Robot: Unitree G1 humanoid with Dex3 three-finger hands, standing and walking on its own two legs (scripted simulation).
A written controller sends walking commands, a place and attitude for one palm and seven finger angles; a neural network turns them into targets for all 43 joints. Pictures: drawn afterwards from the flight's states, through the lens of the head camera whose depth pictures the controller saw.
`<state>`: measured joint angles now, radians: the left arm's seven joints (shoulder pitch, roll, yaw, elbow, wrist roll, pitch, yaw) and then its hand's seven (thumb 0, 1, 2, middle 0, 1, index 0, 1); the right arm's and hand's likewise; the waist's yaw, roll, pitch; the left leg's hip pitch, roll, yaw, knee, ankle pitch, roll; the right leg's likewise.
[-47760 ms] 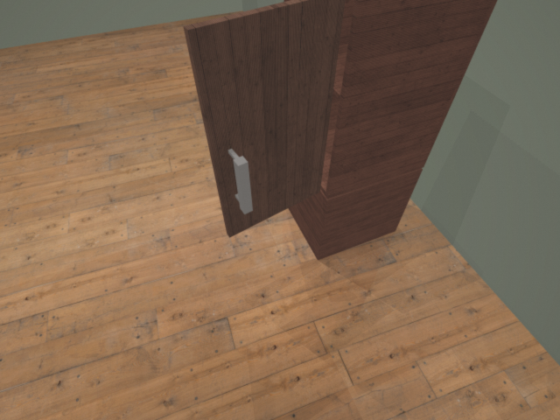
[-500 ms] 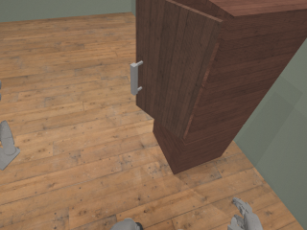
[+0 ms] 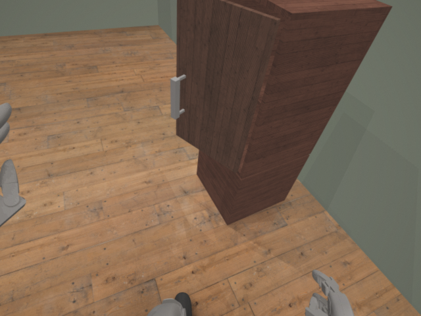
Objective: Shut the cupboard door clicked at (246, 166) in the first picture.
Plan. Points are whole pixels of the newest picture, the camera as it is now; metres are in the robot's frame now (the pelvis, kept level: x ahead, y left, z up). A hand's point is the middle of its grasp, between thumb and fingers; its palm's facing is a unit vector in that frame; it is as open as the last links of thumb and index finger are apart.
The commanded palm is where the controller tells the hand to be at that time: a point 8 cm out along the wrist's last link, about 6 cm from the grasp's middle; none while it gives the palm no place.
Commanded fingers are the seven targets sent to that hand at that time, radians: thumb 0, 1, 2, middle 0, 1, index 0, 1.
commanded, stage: stop stepping back and stand still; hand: left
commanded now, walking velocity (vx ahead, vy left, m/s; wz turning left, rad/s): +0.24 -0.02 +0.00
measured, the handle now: (179, 97) +0.89 +0.07 -0.09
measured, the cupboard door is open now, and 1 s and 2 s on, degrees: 24 24 24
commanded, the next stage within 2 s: let the arm hang, fingers relaxed in 1.90 s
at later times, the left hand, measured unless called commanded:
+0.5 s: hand out of the picture +0.13 +0.30 +0.21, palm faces +0.37 -0.80 -0.47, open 7.4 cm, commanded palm +0.08 +0.33 +0.20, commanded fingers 0.00 0.90 0.90 -0.20 -0.30 -0.20 -0.30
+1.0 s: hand out of the picture +0.17 +0.32 +0.18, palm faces +0.32 -0.80 -0.51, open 7.4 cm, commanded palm +0.11 +0.37 +0.20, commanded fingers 0.00 0.90 0.90 -0.20 -0.30 -0.20 -0.30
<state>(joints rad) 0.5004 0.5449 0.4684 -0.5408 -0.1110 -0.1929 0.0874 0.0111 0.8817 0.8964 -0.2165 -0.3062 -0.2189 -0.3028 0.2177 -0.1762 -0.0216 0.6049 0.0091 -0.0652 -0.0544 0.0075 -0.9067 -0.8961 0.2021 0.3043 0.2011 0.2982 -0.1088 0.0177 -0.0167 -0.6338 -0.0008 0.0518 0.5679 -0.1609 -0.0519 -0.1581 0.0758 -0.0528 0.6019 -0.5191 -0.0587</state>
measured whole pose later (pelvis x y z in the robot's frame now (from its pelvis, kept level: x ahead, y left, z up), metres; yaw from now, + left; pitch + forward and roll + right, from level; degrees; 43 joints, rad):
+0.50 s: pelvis -0.09 +0.05 +0.03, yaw -7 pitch +1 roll +1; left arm 0.55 0.46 0.43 -0.44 -0.05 -0.18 0.15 0.01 0.88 0.90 -0.22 -0.31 -0.22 -0.30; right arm 0.27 -0.18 0.01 0.67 0.00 -0.02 -0.07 0.01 -0.90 -0.90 0.21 0.30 0.20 0.30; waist 0.00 -0.02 -0.11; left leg -0.60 0.04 0.05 1.08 -0.33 -0.02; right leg -0.21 0.04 -0.08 0.45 -0.27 -0.10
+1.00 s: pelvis -0.05 +0.08 +0.02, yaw -5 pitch +2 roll -1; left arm 0.60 0.43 0.42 -0.52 -0.06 -0.18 0.16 0.01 0.88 0.90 -0.21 -0.31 -0.22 -0.30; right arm 0.21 -0.16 0.02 0.62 0.02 -0.05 -0.05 0.01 -0.91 -0.90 0.20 0.30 0.20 0.30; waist -0.03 0.03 -0.01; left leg -0.28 0.10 0.05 0.60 -0.34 -0.03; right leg -0.28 0.04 -0.09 0.55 -0.31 -0.06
